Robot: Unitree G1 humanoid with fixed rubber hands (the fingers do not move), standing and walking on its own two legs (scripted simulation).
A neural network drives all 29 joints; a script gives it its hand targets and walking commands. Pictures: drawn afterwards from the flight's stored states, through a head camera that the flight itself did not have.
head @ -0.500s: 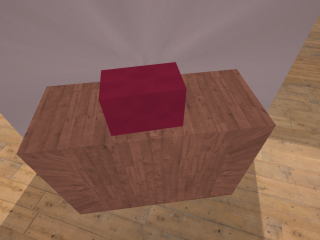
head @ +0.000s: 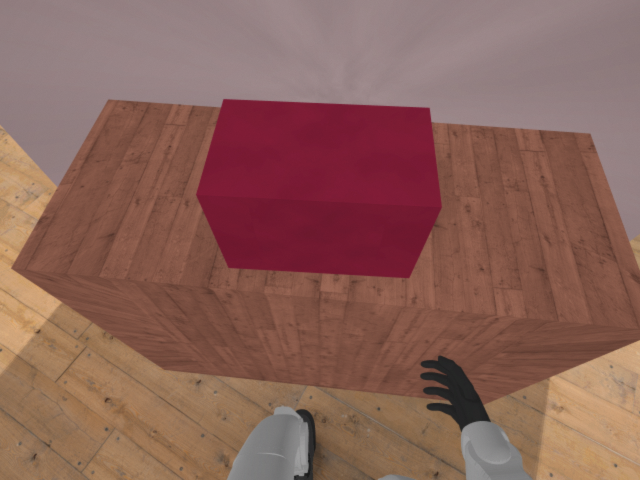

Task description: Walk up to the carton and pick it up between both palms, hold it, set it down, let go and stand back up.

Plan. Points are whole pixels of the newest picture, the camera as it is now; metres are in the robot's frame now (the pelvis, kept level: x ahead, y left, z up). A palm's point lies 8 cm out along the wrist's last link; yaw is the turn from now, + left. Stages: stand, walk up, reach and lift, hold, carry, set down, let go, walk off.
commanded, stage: walk up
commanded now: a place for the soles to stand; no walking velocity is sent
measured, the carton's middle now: (321, 193) +0.47 +0.05 +0.02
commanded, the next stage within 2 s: none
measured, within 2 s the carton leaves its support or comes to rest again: neither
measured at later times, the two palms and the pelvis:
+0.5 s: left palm (159, 476) +0.12 +0.22 -0.06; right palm (562, 469) +0.16 -0.26 -0.09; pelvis -0.03 +0.00 +0.01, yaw -3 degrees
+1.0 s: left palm out of the picture +0.08 +0.32 -0.10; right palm out of the picture +0.04 -0.11 -0.06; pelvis -0.04 +0.10 +0.03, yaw -4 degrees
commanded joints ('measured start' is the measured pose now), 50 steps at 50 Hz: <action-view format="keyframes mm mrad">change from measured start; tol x32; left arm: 1 100 157 43 -108 11 4 8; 50 -202 74 57 -48 57 47 -28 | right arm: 1 238 -219 -100 -39 43 -3 -46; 17 -189 -238 -110 -161 8 143 41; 50 311 -150 -123 -62 7 -64 -26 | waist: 1 -138 276 -683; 11 1 199 -429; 15 72 -323 -226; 31 -65 -254 -348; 36 -100 377 -265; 50 -105 132 -245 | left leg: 1 809 508 -706 -170 562 415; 11 298 134 -89 -27 226 99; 14 -297 -57 -33 417 -587 -81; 22 -247 -58 -166 862 -361 -204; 33 485 89 -195 -336 -52 -112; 36 309 368 -628 -382 18 90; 50 537 314 -447 -397 42 -24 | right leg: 1 -374 15 245 607 -229 86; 12 -24 -28 143 -378 456 72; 16 -124 -560 904 -607 484 -326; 19 60 -312 448 -357 850 -137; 30 60 -277 398 -425 444 -97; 38 -434 -51 293 327 -20 54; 50 -408 -64 280 130 121 67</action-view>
